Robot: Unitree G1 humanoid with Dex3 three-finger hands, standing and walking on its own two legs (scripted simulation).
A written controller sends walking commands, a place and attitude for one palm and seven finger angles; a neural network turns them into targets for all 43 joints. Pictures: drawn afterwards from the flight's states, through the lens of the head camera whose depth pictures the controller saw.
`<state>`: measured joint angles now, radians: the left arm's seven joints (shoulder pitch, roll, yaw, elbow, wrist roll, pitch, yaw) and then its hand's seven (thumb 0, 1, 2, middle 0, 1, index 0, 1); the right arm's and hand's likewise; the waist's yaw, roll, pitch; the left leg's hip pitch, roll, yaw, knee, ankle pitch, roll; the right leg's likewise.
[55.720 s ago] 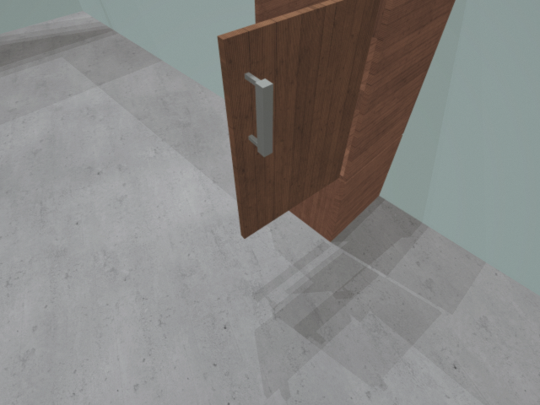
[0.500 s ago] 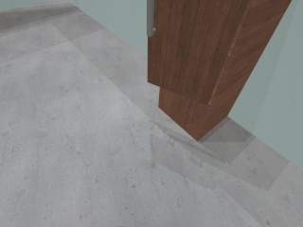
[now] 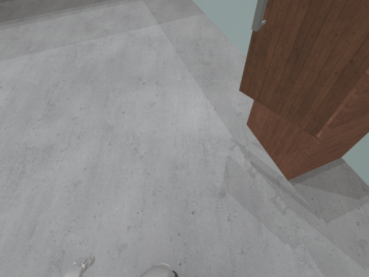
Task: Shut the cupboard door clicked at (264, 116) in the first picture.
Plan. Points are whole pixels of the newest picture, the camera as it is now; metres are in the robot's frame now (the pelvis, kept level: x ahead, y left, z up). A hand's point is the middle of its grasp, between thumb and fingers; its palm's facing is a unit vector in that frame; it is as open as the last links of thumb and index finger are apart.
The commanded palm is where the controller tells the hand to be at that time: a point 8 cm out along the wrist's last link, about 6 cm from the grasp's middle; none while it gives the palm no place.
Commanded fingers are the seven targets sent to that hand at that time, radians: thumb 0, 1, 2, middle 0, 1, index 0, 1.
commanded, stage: walk to a spot facing it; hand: left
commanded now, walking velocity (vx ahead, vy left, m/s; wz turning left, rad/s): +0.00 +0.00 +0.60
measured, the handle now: (265, 3) +0.92 -0.24 +0.10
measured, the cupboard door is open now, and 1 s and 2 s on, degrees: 21 21 21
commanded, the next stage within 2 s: turn to face it in 1.04 s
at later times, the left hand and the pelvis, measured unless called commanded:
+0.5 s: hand out of the picture +0.00 +0.24 -0.17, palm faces +0.37 -0.90 -0.24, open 7.4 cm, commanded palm none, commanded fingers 0.00 0.90 0.90 -0.20 -0.30 -0.20 -0.30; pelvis +0.04 +0.03 +0.00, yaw +20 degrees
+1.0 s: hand out of the picture +0.11 +0.22 -0.16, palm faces +0.64 -0.74 -0.21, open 7.3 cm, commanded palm none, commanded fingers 0.00 0.90 0.90 -0.20 -0.30 -0.20 -0.30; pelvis +0.20 +0.06 +0.01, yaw +40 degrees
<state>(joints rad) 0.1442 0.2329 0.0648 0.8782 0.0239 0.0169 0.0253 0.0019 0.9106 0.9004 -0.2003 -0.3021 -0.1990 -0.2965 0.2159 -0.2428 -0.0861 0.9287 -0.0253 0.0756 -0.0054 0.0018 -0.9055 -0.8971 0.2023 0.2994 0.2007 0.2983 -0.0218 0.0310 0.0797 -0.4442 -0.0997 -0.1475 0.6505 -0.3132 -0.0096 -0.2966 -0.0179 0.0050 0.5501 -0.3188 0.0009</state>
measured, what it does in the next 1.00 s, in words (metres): walks ahead, turning left: left foot, then right foot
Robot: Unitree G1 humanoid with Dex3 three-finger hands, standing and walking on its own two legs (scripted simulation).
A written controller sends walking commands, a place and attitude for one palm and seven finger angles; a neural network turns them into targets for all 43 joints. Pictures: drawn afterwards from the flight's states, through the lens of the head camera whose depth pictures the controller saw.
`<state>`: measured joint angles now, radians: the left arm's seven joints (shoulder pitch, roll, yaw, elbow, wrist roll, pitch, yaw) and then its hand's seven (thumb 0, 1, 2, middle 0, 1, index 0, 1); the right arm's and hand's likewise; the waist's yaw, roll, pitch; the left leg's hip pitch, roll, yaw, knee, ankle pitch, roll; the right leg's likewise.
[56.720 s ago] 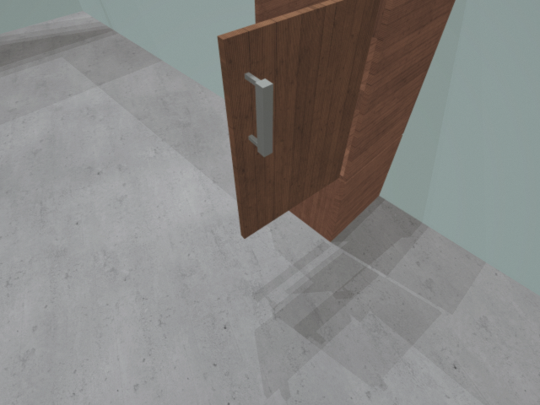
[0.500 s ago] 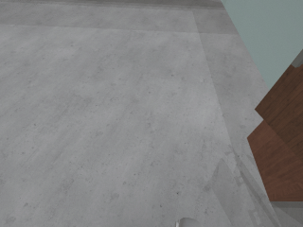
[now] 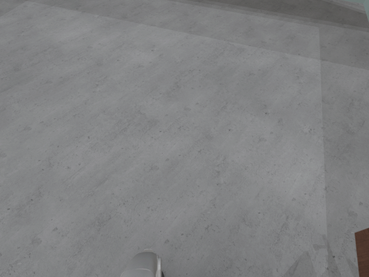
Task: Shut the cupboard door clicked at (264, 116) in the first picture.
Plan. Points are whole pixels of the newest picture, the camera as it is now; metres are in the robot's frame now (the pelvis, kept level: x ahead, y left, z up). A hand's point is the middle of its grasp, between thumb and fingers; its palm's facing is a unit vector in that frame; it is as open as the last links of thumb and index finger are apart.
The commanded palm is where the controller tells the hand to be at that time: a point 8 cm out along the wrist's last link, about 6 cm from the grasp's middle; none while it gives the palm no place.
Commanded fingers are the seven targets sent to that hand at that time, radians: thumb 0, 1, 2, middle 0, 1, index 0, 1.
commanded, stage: walk to a spot facing it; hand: left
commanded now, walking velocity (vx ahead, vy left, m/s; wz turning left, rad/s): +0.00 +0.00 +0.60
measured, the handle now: out of the picture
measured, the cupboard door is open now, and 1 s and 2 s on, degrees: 21 21 21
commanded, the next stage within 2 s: turn to face it in 0.04 s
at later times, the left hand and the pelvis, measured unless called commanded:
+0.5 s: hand out of the picture +0.13 +0.20 -0.18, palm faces +0.01 -0.98 -0.22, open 7.4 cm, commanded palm none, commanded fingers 0.00 0.90 0.90 -0.20 -0.30 -0.20 -0.30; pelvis +0.10 +0.01 -0.01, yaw -3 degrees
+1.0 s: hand (124, 204) +0.31 +0.18 -0.15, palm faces -0.33 -0.90 -0.27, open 7.4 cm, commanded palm none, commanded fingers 0.00 0.90 0.90 -0.20 -0.30 -0.20 -0.30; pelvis +0.11 +0.02 -0.01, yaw -22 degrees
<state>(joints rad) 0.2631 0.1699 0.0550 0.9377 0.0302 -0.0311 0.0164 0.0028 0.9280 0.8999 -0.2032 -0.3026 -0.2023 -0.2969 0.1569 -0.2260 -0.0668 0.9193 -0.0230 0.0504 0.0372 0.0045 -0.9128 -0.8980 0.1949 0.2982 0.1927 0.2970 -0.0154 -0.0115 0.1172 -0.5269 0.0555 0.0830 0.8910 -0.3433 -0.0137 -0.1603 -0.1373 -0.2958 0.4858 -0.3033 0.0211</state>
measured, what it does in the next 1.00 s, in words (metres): walks ahead, turning right: left foot, then right foot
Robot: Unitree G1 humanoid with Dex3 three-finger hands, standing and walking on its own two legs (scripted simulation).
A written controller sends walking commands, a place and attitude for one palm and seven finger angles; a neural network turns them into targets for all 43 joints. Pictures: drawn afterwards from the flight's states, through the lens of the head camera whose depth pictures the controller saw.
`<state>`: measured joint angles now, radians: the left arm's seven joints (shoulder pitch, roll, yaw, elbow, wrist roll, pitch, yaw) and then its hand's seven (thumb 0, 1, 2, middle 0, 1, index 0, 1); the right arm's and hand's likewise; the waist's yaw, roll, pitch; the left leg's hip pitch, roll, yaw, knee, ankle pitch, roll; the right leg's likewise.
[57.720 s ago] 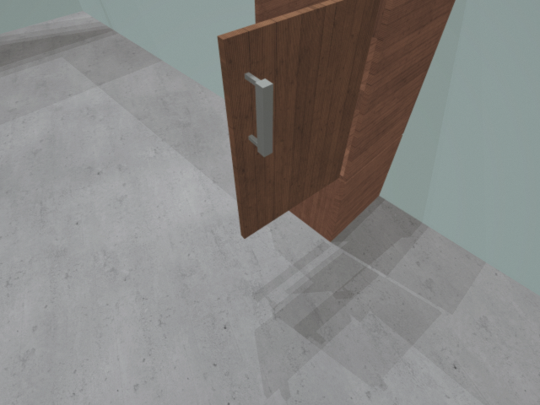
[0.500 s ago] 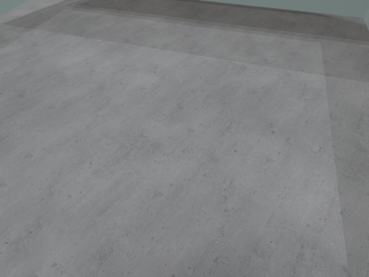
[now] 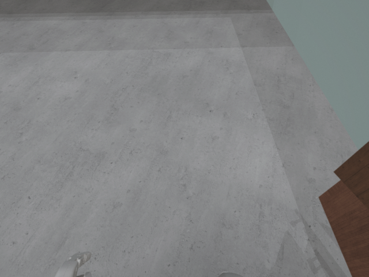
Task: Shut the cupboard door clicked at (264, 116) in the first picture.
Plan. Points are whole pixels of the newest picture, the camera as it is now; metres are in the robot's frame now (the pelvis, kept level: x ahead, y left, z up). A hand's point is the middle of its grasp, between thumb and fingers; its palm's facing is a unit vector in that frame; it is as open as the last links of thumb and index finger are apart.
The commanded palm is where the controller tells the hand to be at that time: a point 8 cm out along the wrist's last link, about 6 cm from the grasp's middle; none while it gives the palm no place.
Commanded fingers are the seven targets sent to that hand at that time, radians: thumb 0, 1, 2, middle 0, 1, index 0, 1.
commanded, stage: turn to face it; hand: left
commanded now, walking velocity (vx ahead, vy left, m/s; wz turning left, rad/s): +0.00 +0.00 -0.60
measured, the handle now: out of the picture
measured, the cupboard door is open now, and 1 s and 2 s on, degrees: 21 21 21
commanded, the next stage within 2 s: take the last steps up to it in 1.82 s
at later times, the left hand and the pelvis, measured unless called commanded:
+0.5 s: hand (116, 270) +0.15 +0.18 -0.17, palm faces -0.24 -0.95 -0.19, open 7.4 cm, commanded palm none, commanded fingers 0.00 0.90 0.90 -0.20 -0.30 -0.20 -0.30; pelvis +0.01 +0.01 +0.00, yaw -16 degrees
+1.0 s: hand (144, 251) +0.19 +0.12 -0.16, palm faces -0.52 -0.82 -0.25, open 7.4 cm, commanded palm none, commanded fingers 0.00 0.90 0.90 -0.20 -0.30 -0.20 -0.30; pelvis +0.01 -0.01 +0.00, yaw -34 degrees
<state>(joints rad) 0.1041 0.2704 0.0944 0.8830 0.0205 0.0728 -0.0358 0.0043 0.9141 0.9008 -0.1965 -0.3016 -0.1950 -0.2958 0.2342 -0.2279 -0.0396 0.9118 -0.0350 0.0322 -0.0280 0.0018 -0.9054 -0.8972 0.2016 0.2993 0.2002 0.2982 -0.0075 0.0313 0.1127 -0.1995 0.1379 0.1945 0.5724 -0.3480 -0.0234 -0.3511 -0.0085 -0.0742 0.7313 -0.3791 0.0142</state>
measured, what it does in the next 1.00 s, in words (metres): steps on the spot, turning right: right foot, then left foot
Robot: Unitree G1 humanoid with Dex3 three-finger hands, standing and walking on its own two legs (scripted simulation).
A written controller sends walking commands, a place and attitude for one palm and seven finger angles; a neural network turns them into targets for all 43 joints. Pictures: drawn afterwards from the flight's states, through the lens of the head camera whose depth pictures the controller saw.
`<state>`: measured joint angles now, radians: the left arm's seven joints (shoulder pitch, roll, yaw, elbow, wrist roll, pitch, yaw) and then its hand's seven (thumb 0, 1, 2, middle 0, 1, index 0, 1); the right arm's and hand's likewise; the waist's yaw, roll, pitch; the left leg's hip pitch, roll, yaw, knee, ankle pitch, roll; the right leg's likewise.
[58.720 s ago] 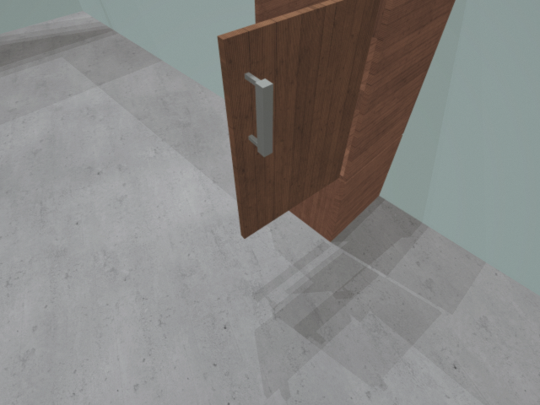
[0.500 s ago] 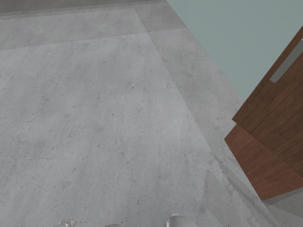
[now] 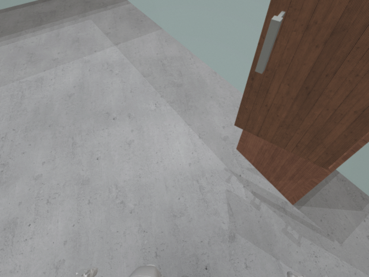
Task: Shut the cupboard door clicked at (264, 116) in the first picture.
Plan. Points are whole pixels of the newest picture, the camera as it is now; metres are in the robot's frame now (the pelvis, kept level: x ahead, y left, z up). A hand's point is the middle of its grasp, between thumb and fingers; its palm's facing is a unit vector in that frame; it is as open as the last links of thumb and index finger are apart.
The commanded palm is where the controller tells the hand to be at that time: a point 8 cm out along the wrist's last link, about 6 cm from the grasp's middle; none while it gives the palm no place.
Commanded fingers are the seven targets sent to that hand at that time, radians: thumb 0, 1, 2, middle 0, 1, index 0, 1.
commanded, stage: turn to face it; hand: left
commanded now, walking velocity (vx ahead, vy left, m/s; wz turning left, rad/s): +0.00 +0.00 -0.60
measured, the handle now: (270, 43) +0.72 -0.20 +0.10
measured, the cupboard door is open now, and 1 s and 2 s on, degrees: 21 21 21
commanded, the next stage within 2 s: take the last steps up to it in 0.82 s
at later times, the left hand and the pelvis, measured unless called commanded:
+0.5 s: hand (130, 256) +0.18 +0.15 -0.15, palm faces -0.29 -0.91 -0.29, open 7.4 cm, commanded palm none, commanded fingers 0.00 0.90 0.90 -0.20 -0.30 -0.20 -0.30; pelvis +0.00 -0.02 -0.01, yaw -17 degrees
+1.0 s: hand (145, 252) +0.19 +0.12 -0.16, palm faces -0.42 -0.88 -0.22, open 7.4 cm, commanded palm none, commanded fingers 0.00 0.90 0.90 -0.20 -0.30 -0.20 -0.30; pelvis +0.03 -0.03 +0.00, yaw -28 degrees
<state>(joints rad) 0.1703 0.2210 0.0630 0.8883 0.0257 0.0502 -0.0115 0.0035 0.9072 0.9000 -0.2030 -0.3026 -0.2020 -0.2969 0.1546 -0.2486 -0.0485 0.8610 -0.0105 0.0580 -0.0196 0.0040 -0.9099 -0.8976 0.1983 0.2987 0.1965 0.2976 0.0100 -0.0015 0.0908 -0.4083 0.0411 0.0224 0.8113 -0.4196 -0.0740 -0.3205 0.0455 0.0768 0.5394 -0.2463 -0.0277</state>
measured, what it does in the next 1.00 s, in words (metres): steps on the spot, turning right: left foot, then right foot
